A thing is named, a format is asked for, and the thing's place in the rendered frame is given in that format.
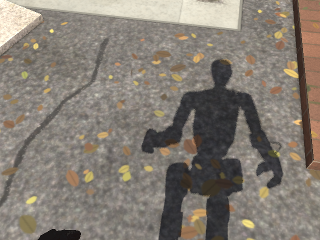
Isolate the robot left hand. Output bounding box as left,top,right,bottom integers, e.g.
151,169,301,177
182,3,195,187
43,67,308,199
38,229,81,240

